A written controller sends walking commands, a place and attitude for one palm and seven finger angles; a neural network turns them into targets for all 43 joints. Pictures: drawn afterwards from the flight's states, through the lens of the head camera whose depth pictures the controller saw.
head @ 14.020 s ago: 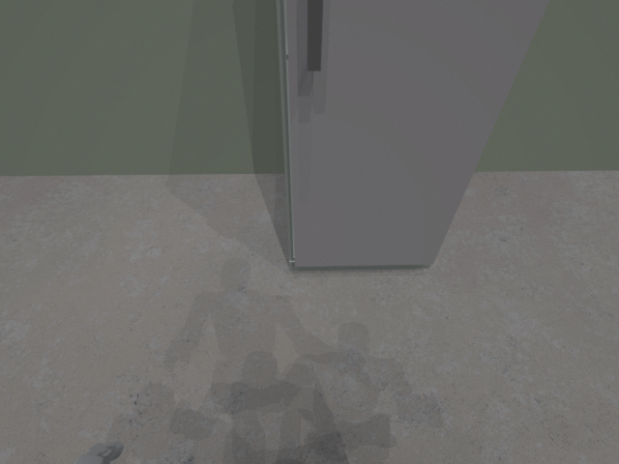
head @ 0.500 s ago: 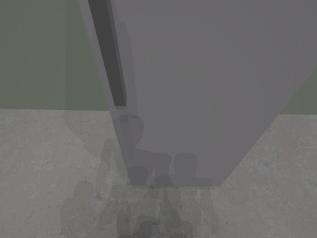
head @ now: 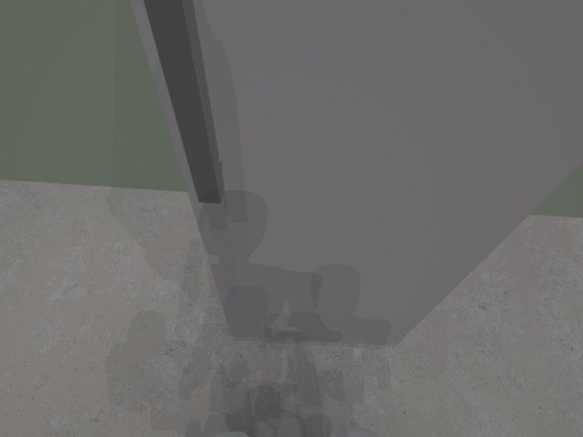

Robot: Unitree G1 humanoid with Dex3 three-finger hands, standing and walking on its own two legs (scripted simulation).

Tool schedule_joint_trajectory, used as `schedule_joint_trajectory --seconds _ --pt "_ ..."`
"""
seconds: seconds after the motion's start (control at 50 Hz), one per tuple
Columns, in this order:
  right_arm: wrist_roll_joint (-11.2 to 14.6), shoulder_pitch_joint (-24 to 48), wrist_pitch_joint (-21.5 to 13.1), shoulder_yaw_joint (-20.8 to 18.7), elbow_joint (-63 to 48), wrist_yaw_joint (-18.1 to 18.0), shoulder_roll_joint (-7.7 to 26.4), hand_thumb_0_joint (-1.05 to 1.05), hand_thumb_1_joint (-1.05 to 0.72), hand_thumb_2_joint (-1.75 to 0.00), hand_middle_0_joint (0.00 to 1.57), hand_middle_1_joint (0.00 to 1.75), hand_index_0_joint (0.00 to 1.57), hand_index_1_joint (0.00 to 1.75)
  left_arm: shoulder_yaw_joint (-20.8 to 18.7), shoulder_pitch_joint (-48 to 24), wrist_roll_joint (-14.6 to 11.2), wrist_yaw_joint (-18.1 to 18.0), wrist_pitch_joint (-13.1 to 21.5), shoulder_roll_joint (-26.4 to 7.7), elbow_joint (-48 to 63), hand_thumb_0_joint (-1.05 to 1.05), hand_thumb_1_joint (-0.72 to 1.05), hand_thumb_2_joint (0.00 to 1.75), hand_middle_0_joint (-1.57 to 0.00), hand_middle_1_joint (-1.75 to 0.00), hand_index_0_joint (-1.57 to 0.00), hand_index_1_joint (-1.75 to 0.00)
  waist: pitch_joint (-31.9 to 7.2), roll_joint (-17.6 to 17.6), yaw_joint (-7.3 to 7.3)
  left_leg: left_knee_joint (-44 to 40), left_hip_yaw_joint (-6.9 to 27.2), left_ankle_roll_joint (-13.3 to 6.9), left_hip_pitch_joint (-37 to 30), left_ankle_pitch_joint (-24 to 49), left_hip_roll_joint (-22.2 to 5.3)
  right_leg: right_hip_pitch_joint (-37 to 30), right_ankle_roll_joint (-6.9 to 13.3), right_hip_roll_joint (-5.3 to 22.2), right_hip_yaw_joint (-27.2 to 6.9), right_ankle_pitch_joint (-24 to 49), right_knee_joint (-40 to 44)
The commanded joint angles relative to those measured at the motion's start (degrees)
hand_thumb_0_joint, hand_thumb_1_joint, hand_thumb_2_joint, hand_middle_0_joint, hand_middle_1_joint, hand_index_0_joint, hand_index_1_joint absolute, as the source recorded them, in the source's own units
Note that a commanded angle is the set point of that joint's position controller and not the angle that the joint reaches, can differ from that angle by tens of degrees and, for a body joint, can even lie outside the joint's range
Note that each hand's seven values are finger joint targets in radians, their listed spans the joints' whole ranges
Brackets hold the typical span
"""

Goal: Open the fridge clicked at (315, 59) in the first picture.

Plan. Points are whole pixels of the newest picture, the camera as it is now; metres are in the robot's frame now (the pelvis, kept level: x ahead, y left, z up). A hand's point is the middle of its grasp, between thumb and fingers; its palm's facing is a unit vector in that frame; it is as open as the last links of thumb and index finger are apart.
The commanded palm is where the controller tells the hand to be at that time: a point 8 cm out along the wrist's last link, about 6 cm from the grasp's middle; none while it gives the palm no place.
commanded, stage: come to a stop and stand still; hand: left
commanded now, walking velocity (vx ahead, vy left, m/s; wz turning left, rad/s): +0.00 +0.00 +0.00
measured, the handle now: (198, 98) +0.40 +0.14 +0.24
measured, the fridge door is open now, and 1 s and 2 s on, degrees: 0 0 0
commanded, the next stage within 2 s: none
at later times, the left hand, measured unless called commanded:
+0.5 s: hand out of the picture -0.05 +0.16 -0.17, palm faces +0.00 -0.97 -0.24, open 7.4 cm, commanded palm none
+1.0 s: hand out of the picture -0.14 +0.16 -0.18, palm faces +0.07 -0.98 -0.21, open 7.3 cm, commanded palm none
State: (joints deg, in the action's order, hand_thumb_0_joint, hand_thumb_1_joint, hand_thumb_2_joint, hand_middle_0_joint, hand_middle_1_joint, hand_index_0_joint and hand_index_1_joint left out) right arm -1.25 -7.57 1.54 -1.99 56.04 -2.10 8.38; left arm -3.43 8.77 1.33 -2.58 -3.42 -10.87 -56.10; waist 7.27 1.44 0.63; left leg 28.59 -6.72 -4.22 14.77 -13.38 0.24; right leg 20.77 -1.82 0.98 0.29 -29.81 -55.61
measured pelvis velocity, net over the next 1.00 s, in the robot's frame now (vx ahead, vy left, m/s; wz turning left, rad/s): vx -0.19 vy -0.02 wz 0.00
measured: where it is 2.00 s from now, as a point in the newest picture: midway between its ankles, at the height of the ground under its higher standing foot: outside the picture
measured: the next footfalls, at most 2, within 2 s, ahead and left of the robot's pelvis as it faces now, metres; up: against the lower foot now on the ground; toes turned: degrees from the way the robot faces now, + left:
right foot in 0.12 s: -0.01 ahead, -0.15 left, +0.00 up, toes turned -1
left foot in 0.82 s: -0.01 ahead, +0.07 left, +0.00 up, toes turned +0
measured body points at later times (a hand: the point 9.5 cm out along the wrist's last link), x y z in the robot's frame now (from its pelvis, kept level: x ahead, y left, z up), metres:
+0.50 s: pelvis -0.09 -0.02 -0.01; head -0.11 -0.04 +0.44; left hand -0.05 +0.21 -0.15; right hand -0.10 -0.26 -0.17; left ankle +0.02 +0.08 -0.73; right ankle -0.05 -0.15 -0.73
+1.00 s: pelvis -0.19 -0.02 -0.01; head -0.21 -0.02 +0.44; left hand -0.15 +0.21 -0.16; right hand -0.21 -0.22 -0.18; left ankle -0.06 +0.07 -0.74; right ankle -0.20 -0.11 -0.70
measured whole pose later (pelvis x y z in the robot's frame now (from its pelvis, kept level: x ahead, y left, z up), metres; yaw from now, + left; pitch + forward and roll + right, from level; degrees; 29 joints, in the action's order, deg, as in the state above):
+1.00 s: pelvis -0.19 -0.02 -0.01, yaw +0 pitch -3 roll +0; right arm -1.8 -21.4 2.3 -1.2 61.3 -1.3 5.2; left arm -2.5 16.4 1.6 -2.4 -1.7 -8.1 -57.6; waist -1.4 -0.2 -0.5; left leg 29.0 -2.0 -3.2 22.2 -4.8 2.4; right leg 20.0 2.3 -1.3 2.6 -27.5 -53.1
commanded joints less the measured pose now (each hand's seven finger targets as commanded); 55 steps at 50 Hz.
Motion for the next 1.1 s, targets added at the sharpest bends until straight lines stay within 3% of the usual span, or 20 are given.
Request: schedule_joint_trajectory --seconds 0.0,0.02,0.06,0.12,0.18,0.24,0.3,0.6,0.68,0.72,0.74,0.76,0.8,0.86,0.9,0.98,1.0,1.02,1.04,1.08 --pt "0.5 -2.8 -2.7 -3.8 -3.4 0.5 15.0 0.0 -0.9 -0.9 0.2 0.3 0.2 0.3 0.7 8.6 -1.0 -0.9 3.7 -5.5 0.3 0.0 0.9 0.9 -0.2 -0.3 -0.2 -0.3 -21.4 -11.6 -0.6 6.0 12.9 -5.0 -23.9 57.3 -16.4 6.8 1.1 2.8 -2.5 1.0 9.2" --pt "0.6 -5.7 -2.2 -2.7 -6.0 1.7 10.9 0.0 -0.9 -0.9 0.2 0.3 0.2 0.3 0.8 6.9 -0.8 -1.1 3.8 -6.0 4.5 0.0 0.9 0.9 -0.2 -0.3 -0.2 -0.3 -21.8 -8.4 -0.86 4.6 10.5 -4.5 -14.6 41.5 -14.9 -0.4 2.0 1.1 -0.1 5.9 13.0" --pt "-0.2 -7.5 -2.2 -1.6 -6.5 1.4 8.7 0.0 -0.9 -0.9 0.2 0.3 0.2 0.3 1.2 6.4 -0.3 -0.7 5.2 -4.2 4.9 0.0 0.9 0.9 -0.2 -0.3 -0.2 -0.3 -17.6 -14.5 -1.17 5.8 9.3 -2.9 -12.4 43.7 -11.3 -2.0 2.8 0.0 0.9 15.3 22.2" --pt "0.7 -7.9 -2.8 -1.4 -8.2 0.8 7.3 0.0 -0.9 -0.9 0.2 0.3 0.2 0.3 1.5 8.8 -0.4 -0.3 5.7 -7.2 3.9 0.0 0.9 0.9 -0.2 -0.3 -0.2 -0.3 -13.0 -3.9 -2.42 6.1 6.2 0.9 -5.8 23.7 -6.1 -5.8 4.1 6.2 -3.7 42.0 23.6" --pt "0.5 -7.7 -1.6 -1.0 -7.3 1.2 6.9 0.0 -0.9 -0.9 0.2 0.3 0.2 0.3 2.1 6.8 -0.3 -0.2 4.9 -7.5 4.4 0.0 0.9 0.9 -0.2 -0.3 -0.2 -0.3 -9.3 8.3 -2.07 4.5 4.9 2.0 -1.0 4.4 -4.1 -4.9 5.2 7.3 -6.6 31.9 25.5" --pt "0.2 -7.8 -0.9 -0.8 -6.1 1.8 6.7 0.0 -0.9 -0.9 0.2 0.3 0.2 0.3 2.6 4.6 -0.2 0.1 3.7 -7.7 5.2 0.0 0.9 0.9 -0.2 -0.3 -0.2 -0.3 0.7 3.4 -2.78 -0.6 6.2 2.5 -0.3 -9.4 -3.5 7.7 5.9 6.4 -7.8 -1.9 32.5" --pt "-0.1 -9.7 -0.7 -0.7 -5.0 2.0 7.2 0.0 -0.9 -0.9 0.2 0.3 0.2 0.3 2.3 6.8 -0.1 0.2 3.3 -7.6 5.1 0.0 0.9 0.9 -0.2 -0.3 -0.2 -0.3 2.1 1.8 -2.2 -3.8 7.5 2.1 2.8 -13.7 -3.9 8.0 5.3 4.4 -7.3 -10.1 33.7" --pt "-0.4 -14.9 -0.9 -0.4 0.3 1.0 6.3 0.0 -0.9 -0.9 0.2 0.3 0.2 0.3 1.2 15.5 -0.1 1.1 2.9 -3.7 -1.1 0.0 0.9 0.9 -0.2 -0.3 -0.2 -0.3 -3.5 -1.2 -0.27 -8.0 10.4 2.5 7.2 -17.4 -2.6 0.6 6.0 1.2 -5.2 -7.0 31.2" --pt "-0.7 -20.2 0.9 -1.1 2.2 0.7 3.6 0.0 -0.9 -0.9 0.2 0.3 0.2 0.3 -0.3 10.6 0.0 0.7 2.4 -5.5 -0.3 0.0 0.9 0.9 -0.2 -0.3 -0.2 -0.3 -6.0 7.8 -3.9 15.2 3.2 5.0 -4.4 -6.4 2.7 16.0 8.9 7.8 -9.8 -14.7 40.2" --pt "-0.2 -28.8 1.1 -1.9 4.7 0.7 2.7 0.0 -0.9 -0.9 0.2 0.3 0.2 0.3 -1.3 -1.0 0.3 -0.1 2.5 -6.8 3.0 0.0 0.9 0.9 -0.2 -0.3 -0.2 -0.3 -5.0 10.4 -9.36 28.9 4.5 4.3 -13.2 -5.2 0.5 28.4 9.1 12.4 -10.4 -10.7 42.3" --pt "0.1 -31.0 0.0 -1.2 4.6 0.9 1.3 0.0 -0.9 -0.9 0.2 0.3 0.2 0.3 -0.9 -3.3 0.5 -0.1 2.9 -6.1 3.6 0.0 0.9 0.9 -0.2 -0.3 -0.2 -0.3 -0.9 7.4 -9.78 20.2 6.6 3.6 -10.8 -8.1 -1.6 27.7 7.8 10.8 -8.7 -8.3 37.4" --pt "0.1 -30.5 -0.5 -0.7 4.3 1.0 0.9 0.0 -0.9 -0.9 0.2 0.3 0.2 0.3 -0.5 -1.3 0.5 0.2 2.7 -4.9 3.0 0.0 0.9 0.9 -0.2 -0.3 -0.2 -0.3 2.6 -0.3 -8.34 6.1 8.6 3.2 -4.7 -12.3 -2.3 24.0 6.5 7.0 -6.3 -9.3 28.3" --pt "-1.1 -23.8 -2.1 -0.2 1.6 0.0 3.8 0.0 -0.9 -0.9 0.2 0.3 0.2 0.3 0.3 7.0 -0.7 0.1 2.3 0.3 1.9 0.0 0.9 0.9 -0.2 -0.3 -0.2 -0.3 5.4 -18.8 -2.67 -21.0 27.6 -1.0 15.3 -22.5 -11.9 9.7 2.9 -4.1 1.5 2.1 2.4" --pt "-0.3 -7.0 -2.3 -0.8 -2.4 0.0 7.2 0.0 -0.9 -0.9 0.2 0.3 0.2 0.3 -0.1 16.1 0.4 0.3 1.0 -1.2 -2.1 0.0 0.9 0.9 -0.2 -0.3 -0.2 -0.3 -2.5 -15.9 4.53 -24.3 32.4 -4.3 27.5 -32.2 -14.0 -1.9 3.7 -1.9 -1.6 7.2 -15.0" --pt "-0.7 -6.3 -2.3 -1.0 -2.6 0.3 7.0 0.0 -0.9 -0.9 0.2 0.3 0.2 0.3 0.7 18.0 0.3 0.6 1.1 0.6 -3.0 0.0 0.9 0.9 -0.2 -0.3 -0.2 -0.3 -1.9 -6.1 4.2 -22.8 25.8 -3.8 25.3 -25.0 -11.8 -4.6 3.8 -2.2 1.5 5.2 -9.7" --pt "-0.7 -12.2 -0.8 -1.9 0.6 0.3 6.8 0.0 -0.9 -0.9 0.2 0.3 0.2 0.3 1.4 24.3 -0.3 0.7 1.8 1.8 -4.6 0.0 0.9 0.9 -0.2 -0.3 -0.2 -0.3 -1.4 -7.0 1.94 -20.9 20.0 0.0 13.0 -21.3 -8.5 -12.5 5.8 -3.4 4.1 0.5 28.1" --pt "-0.2 -12.7 -0.1 -2.2 0.7 0.7 6.0 0.0 -0.9 -0.9 0.2 0.3 0.2 0.3 1.3 26.1 0.1 0.5 1.9 0.3 -4.8 0.0 0.9 0.9 -0.2 -0.3 -0.2 -0.3 0.3 -0.9 2.11 -14.7 14.9 2.7 14.7 -17.9 -4.5 -14.2 7.3 -1.0 -2.0 0.6 38.7" --pt "0.6 -13.0 0.6 -1.6 -0.2 0.8 2.0 0.0 -0.9 -0.9 0.2 0.3 0.2 0.3 0.9 25.7 0.7 0.1 2.3 -2.9 -4.3 0.0 0.9 0.9 -0.2 -0.3 -0.2 -0.3 0.8 11.0 0.89 0.2 7.5 5.5 15.4 -13.0 2.5 -8.3 10.5 10.0 -18.3 -12.4 48.4" --pt "-0.1 -12.7 1.4 -2.0 -0.2 0.9 2.8 0.0 -0.9 -0.9 0.2 0.3 0.2 0.3 0.4 17.3 0.8 0.0 2.0 -6.0 -1.4 0.0 0.9 0.9 -0.2 -0.3 -0.2 -0.3 3.8 14.9 -1.13 18.2 6.1 6.1 10.8 -6.8 4.7 6.3 14.1 19.3 -24.6 -15.0 55.4" --pt "-0.4 -16.6 1.2 -2.1 2.2 1.8 4.0 0.0 -0.9 -0.9 0.2 0.3 0.2 0.3 1.1 6.4 -0.3 -0.4 4.7 -3.3 1.7 0.0 0.9 0.9 -0.2 -0.3 -0.2 -0.3 3.7 7.0 -5.27 29.5 9.6 4.7 11.7 -1.5 0.7 10.2 9.6 14.3 -19.5 -10.7 54.0"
